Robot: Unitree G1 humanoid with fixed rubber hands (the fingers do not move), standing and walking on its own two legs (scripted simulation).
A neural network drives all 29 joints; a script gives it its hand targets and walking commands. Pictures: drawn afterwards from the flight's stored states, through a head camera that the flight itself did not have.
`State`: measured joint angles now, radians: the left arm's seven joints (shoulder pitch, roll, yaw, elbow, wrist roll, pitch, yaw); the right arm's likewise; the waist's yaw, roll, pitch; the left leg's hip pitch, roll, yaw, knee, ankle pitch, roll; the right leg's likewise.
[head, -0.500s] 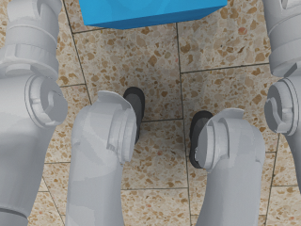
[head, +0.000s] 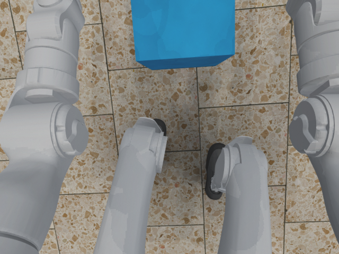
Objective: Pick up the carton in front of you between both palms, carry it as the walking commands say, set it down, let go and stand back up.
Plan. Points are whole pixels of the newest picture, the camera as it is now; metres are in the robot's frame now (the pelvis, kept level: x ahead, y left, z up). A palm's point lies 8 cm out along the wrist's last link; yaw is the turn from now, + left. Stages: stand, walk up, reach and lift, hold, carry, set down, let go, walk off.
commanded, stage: set down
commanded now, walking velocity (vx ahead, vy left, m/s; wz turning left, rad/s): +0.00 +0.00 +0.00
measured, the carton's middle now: (182, 24) +0.55 +0.09 -0.33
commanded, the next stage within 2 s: let go in 0.58 s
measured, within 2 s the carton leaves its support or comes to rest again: neither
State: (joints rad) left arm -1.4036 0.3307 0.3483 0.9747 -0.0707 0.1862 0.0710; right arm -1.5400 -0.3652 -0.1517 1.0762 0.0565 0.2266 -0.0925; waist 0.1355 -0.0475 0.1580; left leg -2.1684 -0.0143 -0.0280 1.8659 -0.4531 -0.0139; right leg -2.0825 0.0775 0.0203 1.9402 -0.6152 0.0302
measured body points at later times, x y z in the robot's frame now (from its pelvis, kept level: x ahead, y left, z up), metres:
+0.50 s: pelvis +0.03 +0.00 +0.13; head +0.35 +0.03 +0.44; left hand +0.54 +0.30 +0.04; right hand +0.62 -0.09 +0.04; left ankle +0.13 +0.12 -0.42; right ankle +0.08 -0.12 -0.42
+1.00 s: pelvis +0.07 +0.02 +0.26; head +0.33 +0.04 +0.63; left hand +0.44 +0.30 +0.14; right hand +0.50 -0.13 +0.14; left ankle +0.13 +0.12 -0.42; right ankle +0.08 -0.12 -0.42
